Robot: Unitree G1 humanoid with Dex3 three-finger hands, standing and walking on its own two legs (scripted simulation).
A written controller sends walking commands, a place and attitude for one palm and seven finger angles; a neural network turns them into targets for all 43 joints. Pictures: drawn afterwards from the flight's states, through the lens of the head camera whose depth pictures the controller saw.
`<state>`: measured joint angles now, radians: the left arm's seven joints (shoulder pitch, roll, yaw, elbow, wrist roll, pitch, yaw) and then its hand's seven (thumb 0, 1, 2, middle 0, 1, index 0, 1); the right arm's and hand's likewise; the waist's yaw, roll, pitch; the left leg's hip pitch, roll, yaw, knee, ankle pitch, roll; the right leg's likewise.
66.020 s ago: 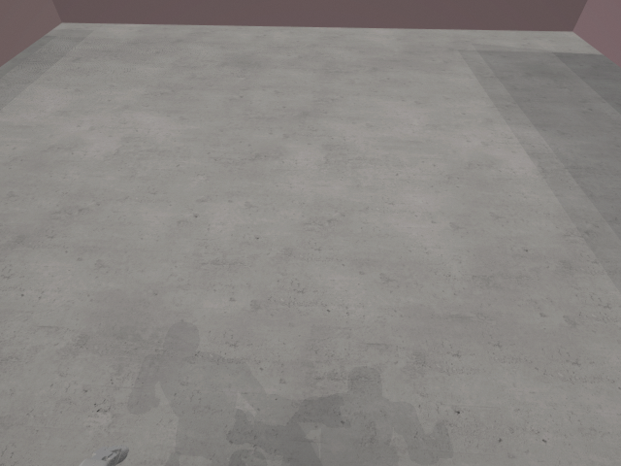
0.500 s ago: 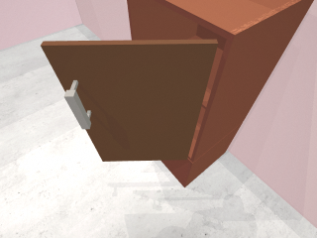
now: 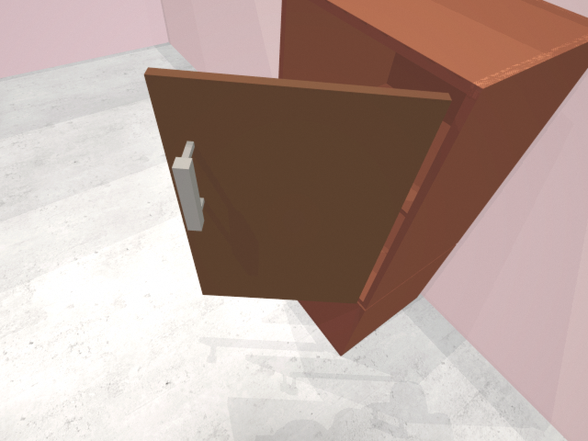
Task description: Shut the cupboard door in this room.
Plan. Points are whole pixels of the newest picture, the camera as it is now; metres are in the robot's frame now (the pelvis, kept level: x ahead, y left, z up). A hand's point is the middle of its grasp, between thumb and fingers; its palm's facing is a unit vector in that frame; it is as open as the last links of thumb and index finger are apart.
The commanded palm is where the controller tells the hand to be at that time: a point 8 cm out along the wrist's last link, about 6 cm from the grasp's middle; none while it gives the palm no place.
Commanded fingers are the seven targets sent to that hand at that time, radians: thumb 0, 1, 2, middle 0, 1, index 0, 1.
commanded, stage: come to a stop and stand still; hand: left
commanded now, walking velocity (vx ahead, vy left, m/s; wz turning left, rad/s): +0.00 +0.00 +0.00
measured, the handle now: (192, 187) +0.45 +0.20 +0.06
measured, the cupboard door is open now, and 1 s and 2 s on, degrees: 53 53 53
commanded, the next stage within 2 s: look again from close up in 0.72 s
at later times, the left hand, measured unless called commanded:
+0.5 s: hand out of the picture -0.07 +0.14 -0.18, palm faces +0.06 -0.99 -0.15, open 7.4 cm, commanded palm none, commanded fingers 0.00 0.90 0.90 -0.20 -0.30 -0.20 -0.30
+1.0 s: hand out of the picture -0.06 +0.15 -0.18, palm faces +0.05 -0.99 -0.15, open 7.4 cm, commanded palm none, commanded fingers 0.00 0.90 0.90 -0.20 -0.30 -0.20 -0.30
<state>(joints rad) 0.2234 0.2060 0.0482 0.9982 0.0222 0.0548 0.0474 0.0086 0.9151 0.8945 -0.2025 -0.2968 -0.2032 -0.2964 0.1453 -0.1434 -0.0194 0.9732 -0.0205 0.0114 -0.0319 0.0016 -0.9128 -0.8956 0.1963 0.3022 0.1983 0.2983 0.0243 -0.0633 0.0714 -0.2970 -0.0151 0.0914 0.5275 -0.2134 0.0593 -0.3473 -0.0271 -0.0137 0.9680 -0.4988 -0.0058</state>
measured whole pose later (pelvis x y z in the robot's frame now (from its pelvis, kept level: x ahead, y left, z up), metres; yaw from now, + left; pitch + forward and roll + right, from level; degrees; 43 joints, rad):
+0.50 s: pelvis -0.05 -0.01 +0.00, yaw +1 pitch -2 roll +0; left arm 0.36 0.14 0.00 1.08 0.02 0.02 0.03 0.01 0.91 0.89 -0.20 -0.30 -0.20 -0.30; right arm 0.34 -0.15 -0.02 1.11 -0.02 0.04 -0.02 0.00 -0.92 -0.90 0.20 0.30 0.20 0.30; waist -0.01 -0.03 0.00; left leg -0.32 0.00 0.05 0.43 -0.10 0.03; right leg -0.14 -0.01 -0.06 0.49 -0.32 -0.01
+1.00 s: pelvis -0.02 +0.00 -0.01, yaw +2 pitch -1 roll -2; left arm 0.39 0.10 -0.01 1.08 0.02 -0.02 0.05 0.01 0.91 0.89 -0.20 -0.30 -0.20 -0.30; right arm 0.34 -0.13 -0.01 1.06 -0.02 0.00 -0.01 0.02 -0.92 -0.90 0.20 0.30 0.20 0.30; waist -0.03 0.03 0.01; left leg -0.39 0.01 0.03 0.62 -0.21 0.04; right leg -0.14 0.01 -0.07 0.54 -0.38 0.00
